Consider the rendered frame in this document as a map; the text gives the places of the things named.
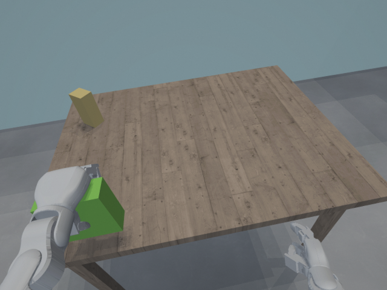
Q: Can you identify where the sponge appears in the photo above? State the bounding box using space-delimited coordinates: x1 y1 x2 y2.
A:
30 177 125 242

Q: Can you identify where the robot left hand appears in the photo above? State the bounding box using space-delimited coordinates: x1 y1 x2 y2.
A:
34 164 101 236

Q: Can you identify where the robot right forearm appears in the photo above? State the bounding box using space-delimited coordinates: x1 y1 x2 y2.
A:
307 266 345 290

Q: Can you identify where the robot left forearm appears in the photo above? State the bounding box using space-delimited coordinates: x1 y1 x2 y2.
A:
0 205 74 290

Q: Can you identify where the table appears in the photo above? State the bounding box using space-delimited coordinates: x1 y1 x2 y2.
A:
48 65 387 290

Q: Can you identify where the robot right hand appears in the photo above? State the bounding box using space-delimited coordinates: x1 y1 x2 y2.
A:
284 222 330 277

